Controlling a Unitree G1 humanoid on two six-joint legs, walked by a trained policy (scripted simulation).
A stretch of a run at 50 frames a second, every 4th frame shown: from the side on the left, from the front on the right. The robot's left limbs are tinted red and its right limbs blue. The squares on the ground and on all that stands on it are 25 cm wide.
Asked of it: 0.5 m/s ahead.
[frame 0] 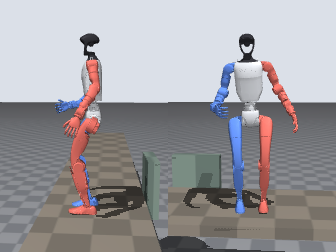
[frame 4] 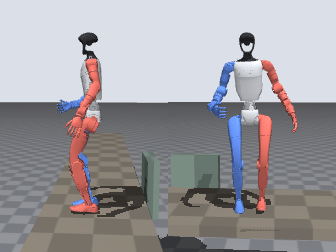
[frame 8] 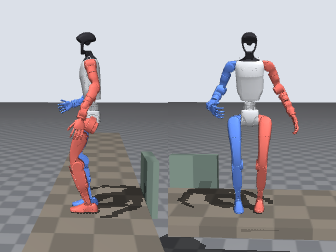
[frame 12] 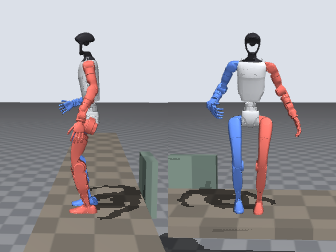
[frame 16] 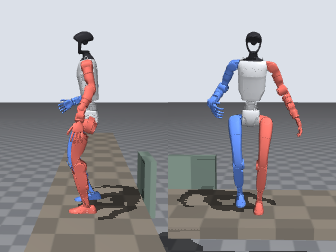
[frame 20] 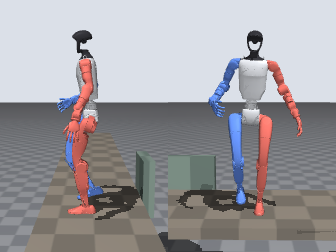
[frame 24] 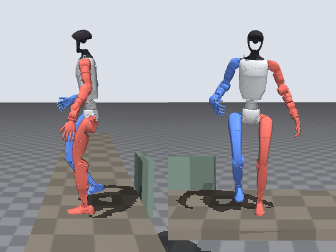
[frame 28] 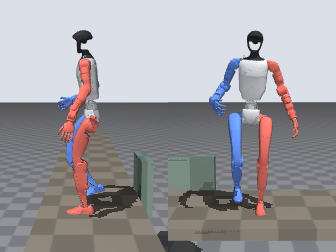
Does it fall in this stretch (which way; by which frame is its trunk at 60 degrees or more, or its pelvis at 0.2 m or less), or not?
no
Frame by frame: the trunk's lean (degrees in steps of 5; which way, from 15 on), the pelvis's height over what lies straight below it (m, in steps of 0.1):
0: 5, 0.8
4: 5, 0.8
8: 5, 0.8
12: 5, 0.8
16: 5, 0.8
20: 10, 0.8
24: 10, 0.8
28: 10, 0.8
